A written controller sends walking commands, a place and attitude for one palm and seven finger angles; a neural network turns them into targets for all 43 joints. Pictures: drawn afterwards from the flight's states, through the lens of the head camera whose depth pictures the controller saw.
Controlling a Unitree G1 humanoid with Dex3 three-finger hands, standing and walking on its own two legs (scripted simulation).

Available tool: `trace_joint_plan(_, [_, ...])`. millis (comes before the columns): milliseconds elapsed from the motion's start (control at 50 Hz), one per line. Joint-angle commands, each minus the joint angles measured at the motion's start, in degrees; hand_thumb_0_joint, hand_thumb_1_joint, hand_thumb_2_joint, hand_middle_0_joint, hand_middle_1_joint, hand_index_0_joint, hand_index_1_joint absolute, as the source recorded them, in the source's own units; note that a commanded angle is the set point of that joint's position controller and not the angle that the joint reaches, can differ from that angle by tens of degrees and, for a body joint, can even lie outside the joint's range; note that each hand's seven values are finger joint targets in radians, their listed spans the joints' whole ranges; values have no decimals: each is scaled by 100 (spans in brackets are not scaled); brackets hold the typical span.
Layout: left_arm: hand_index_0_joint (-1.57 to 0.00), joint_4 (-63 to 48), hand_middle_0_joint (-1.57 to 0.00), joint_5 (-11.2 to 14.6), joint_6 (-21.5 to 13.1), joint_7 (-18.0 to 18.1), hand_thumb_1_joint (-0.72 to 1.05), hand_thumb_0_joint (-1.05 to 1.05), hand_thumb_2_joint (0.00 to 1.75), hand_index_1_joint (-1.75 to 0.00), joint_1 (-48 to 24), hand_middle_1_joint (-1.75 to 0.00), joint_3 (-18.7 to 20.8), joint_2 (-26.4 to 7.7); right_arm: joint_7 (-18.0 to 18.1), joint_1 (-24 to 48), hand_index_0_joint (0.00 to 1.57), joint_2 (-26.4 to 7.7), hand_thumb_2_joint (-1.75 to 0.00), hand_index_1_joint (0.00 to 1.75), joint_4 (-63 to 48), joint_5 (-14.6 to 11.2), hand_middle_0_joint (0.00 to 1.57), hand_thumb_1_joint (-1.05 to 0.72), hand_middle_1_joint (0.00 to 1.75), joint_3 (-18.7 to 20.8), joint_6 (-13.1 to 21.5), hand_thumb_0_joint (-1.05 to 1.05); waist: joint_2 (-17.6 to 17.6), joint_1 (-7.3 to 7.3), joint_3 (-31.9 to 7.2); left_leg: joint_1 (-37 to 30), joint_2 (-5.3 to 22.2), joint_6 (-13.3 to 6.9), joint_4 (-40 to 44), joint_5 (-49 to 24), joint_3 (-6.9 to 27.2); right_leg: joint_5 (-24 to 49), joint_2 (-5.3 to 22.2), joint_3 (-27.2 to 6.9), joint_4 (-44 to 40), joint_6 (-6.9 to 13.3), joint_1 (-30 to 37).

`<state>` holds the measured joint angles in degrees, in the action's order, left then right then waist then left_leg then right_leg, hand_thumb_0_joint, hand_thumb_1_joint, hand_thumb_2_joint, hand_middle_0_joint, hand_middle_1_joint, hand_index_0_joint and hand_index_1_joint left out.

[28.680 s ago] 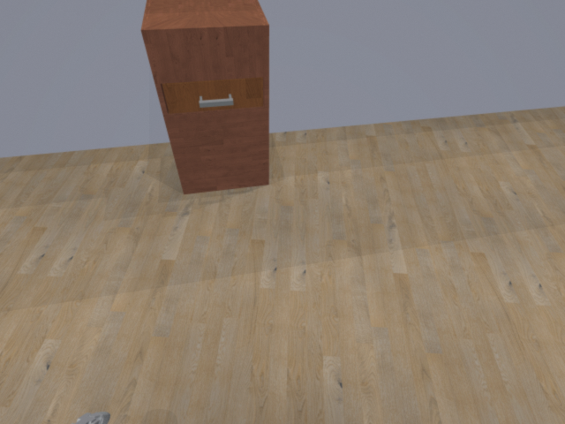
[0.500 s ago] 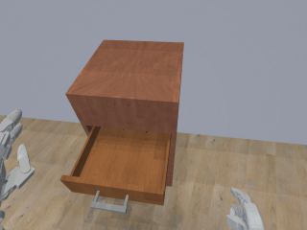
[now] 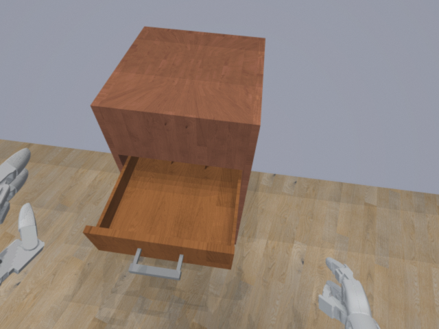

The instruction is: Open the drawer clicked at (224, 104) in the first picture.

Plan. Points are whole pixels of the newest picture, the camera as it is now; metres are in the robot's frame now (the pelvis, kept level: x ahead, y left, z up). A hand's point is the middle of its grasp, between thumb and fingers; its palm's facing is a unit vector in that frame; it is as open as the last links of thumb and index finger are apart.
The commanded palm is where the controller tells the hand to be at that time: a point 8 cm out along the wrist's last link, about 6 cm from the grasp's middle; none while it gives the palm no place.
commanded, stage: step back with the hand held close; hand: left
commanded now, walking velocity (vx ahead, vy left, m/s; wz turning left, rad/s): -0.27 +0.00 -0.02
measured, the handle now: (157, 263) +0.30 +0.18 -0.24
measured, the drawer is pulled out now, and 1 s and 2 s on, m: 0.26 0.26 0.26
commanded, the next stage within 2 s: stop stepping back and stand still in 1.00 s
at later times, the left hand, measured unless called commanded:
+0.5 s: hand (33, 262) +0.17 +0.23 +0.16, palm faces +0.28 -0.83 -0.48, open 7.4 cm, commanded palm +0.10 +0.28 +0.18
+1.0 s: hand (57, 326) +0.11 +0.18 +0.16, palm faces +0.14 -0.83 -0.54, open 7.4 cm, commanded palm +0.04 +0.24 +0.18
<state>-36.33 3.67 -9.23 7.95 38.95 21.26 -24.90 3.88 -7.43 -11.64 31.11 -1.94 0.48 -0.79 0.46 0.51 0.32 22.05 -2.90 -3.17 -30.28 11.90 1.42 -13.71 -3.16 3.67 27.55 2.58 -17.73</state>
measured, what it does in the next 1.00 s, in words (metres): walks backwards: right foot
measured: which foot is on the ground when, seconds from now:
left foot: down 0.00-1.00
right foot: down 0.00-0.60, up 0.62-0.96, down 0.98-1.00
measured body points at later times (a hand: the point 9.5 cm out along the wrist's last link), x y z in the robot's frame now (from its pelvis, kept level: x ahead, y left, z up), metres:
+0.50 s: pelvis -0.03 +0.00 -0.01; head +0.01 +0.02 +0.44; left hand +0.15 +0.27 +0.19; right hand +0.14 -0.25 -0.09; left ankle +0.04 +0.08 -0.73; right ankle +0.00 -0.09 -0.73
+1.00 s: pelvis -0.11 -0.03 -0.01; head -0.04 -0.01 +0.43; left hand +0.10 +0.22 +0.19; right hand +0.10 -0.25 -0.09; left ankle +0.04 +0.08 -0.73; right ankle -0.23 -0.14 -0.74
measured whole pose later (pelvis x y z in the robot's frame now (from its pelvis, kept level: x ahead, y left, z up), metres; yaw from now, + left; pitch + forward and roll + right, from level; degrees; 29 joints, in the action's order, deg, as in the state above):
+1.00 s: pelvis -0.11 -0.03 -0.01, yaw -4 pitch +7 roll -2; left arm -41.7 5.2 -13.2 4.6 36.5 25.5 -29.8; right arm 1.3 -2.7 -8.7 33.3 0.8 -1.3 6.2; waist -1.6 0.0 1.9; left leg 34.4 2.6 0.2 -27.0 -0.2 0.4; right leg -25.4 -3.2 -0.1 28.1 1.0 -11.1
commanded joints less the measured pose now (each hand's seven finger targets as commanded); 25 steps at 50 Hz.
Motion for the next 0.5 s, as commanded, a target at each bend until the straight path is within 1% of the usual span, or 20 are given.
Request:
trace_joint_plan(0, [-20, -1291, -20, 21, -394, 186, 90, 0, 90, -30, -2, -30, 804, -887, 64, 498, 20, -838, -90, 30, -890, 33, 20, -90, 30, 282, 393, 0, 454, 4, -734, 686, 1034, -116, 860, 386, 1001, 275, 614, -787, -52, -163, 1004])
trace_joint_plan(40, [-20, -1288, -20, 6, -430, 192, 90, 0, 90, -30, 21, -30, 722, -776, 57, 447, 20, -808, -90, 30, -906, 36, 20, -90, 30, 258, 429, 0, 475, 10, -699, 866, 1042, -132, 910, 686, 1041, 132, 613, -785, 3, -167, 1063])
trace_joint_plan(80, [-20, -1286, -20, -6, -454, 207, 90, 0, 90, -30, -37, -30, 715, -761, 53, 419, 20, -816, -90, 30, -901, 52, 20, -90, 30, 244, 465, 0, 452, 12, -617, 1024, 1043, -141, 966, 1044, 1092, -84, 588, -798, 19, -163, 1047])
trace_joint_plan(100, [-20, -1361, -20, -25, -478, 213, 90, 0, 90, -30, -110, -30, 793, -865, 69, 436, 20, -864, -90, 30, -897, 61, 20, -90, 30, 266, 505, 0, 517, 17, -613, 1081, 1079, -149, 1022, 1198, 1102, -142, 545, -805, 36, -169, 1037])
trace_joint_plan(140, [-20, -1292, -20, -51, -510, 229, 90, 0, 90, -30, -145, -30, 758, -791, 65, 407, 20, -840, -90, 30, -893, 81, 20, -90, 30, 245, 522, 0, 547, 14, -543, 1433, 1131, -200, 1113, 1308, 1198, -72, 508, -797, 214, -181, 1238])
trace_joint_plan(160, [-20, -1314, -20, -60, -542, 217, 90, 0, 90, -30, -142, -30, 747, -764, 52, 387, 20, -860, -90, 30, -871, 88, 20, -90, 30, 256, 538, 0, 599, 14, -578, 1476, 1147, -213, 1085, 1260, 1206, 44, 483, -779, 285, -182, 1277])
trace_joint_plan(200, [-20, -1244, -20, -63, -551, 228, 90, 0, 90, -30, -139, -30, 905, -904, 56, 406, 20, -860, -90, 30, -844, 91, 20, -90, 30, 285, 566, 0, 500, -8, -704, 1487, 1151, -206, 997, 1006, 1187, 289, 493, -836, 349, -183, 1350])
trace_joint_plan(220, [-20, -1276, -20, -52, -577, 207, 90, 0, 90, -30, -107, -30, 793, -780, 41, 358, 20, -832, -90, 30, -818, 100, 20, -90, 30, 276, 561, 0, 422, 4, -782, 1437, 1131, -197, 908, 840, 1158, 366, 515, -815, 355, -179, 1362])
trace_joint_plan(240, [-20, -1275, -20, -48, -584, 203, 90, 0, 90, -30, -139, -30, 796, -794, 24, 377, 20, -842, -90, 30, -838, 86, 20, -90, 30, 279, 573, 0, 427, 1, -764, 1401, 1115, -190, 833, 696, 1132, 422, 557, -878, 351, -162, 1284])
trace_joint_plan(260, [-20, -1295, -20, -42, -609, 188, 90, 0, 90, -30, -116, -30, 777, -770, 5, 354, 20, -850, -90, 30, -805, 84, 20, -90, 30, 296, 579, 0, 393, 8, -833, 1325, 1103, -186, 740, 611, 1110, 449, 578, -887, 341, -149, 1226])
trace_joint_plan(300, [-20, -1308, -20, -39, -615, 204, 90, 0, 90, -30, -96, -30, 892, -887, 6, 364, 20, -866, -90, 30, -779, 80, 20, -90, 30, 325, 603, 0, 369, 7, -929, 1227, 1045, -145, 590, 399, 1054, 560, 640, -983, 273, -103, 1148])
trace_joint_plan(320, [-20, -1307, -20, -29, -630, 207, 90, 0, 90, -30, -51, -30, 853, -844, 3, 352, 20, -823, -90, 30, -756, 94, 20, -90, 30, 312, 585, 0, 295, 17, -972, 1228, 1024, -131, 537, 360, 1041, 532, 692, -984, 224, -98, 1148])
trace_joint_plan(340, [-20, -1301, -20, -15, -645, 203, 90, 0, 90, -30, -44, -30, 839, -840, -5, 367, 20, -815, -90, 30, -758, 67, 20, -90, 30, 327, 592, 0, 185, 20, -973, 1132, 960, -109, 396, 388, 997, 450, 774, -1094, 107, -69, 1006])
trace_joint_plan(360, [-20, -1318, -20, -11, -665, 206, 90, 0, 90, -30, -68, -30, 838, -860, -13, 360, 20, -828, -90, 30, -750, 66, 20, -90, 30, 336, 588, 0, 182, 44, -902, 1075, 873, -89, 260, 541, 948, 276, 866, -1214, -65, -10, 795])
trace_joint_plan(380, [-20, -1249, -20, -11, -679, 224, 90, 0, 90, -30, -36, -30, 882, -889, -10, 367, 20, -789, -90, 30, -722, 68, 20, -90, 30, 348, 580, 0, 47, 55, -854, 979, 785, -47, 116, 643, 875, 117, 980, -1335, -293, 39, 593])
trace_joint_plan(400, [-20, -1312, -20, -9, -697, 240, 90, 0, 90, -30, -86, -30, 938, -979, -1, 336, 20, -835, -90, 30, -684, 68, 20, -90, 30, 387, 584, 0, -9, 76, -892, 774, 679, 6, -87, 623, 799, 70, 1084, -1458, -495, 128, 382])
trace_joint_plan(420, [-20, -1251, -20, -7, -718, 254, 90, 0, 90, -30, -73, -30, 859, -914, -1, 283, 20, -781, -90, 30, -638, 61, 20, -90, 30, 378, 569, 0, -149, 108, -873, 630, 578, 57, -242, 663, 737, -57, 1236, -1464, -654, 203, 236])
trace_joint_plan(440, [-20, -1277, -20, 4, -743, 270, 90, 0, 90, -30, -64, -30, 806, -890, -4, 273, 20, -792, -90, 30, -617, 55, 20, -90, 30, 388, 561, 0, -202, 127, -845, 463, 499, 108, -408, 712, 667, -163, 1376, -1508, -781, 278, 39])
trace_joint_plan(460, [-20, -1235, -20, 2, -761, 290, 90, 0, 90, -30, -55, -30, 821, -914, 6, 290, 20, -791, -90, 30, -593, 52, 20, -90, 30, 396, 551, 0, -160, 134, -772, 273, 451, 132, -523, 770, 634, -287, 1454, -1482, -866, 330, -222])
trace_joint_plan(480, [-20, -1231, -20, 1, -773, 319, 90, 0, 90, -30, -43, -30, 861, -963, 15, 313, 20, -772, -90, 30, -568, 62, 20, -90, 30, 391, 536, 0, -148, 133, -763, 182, 447, 136, -529, 791, 635, -412, 1462, -1405, -908, 331, -347])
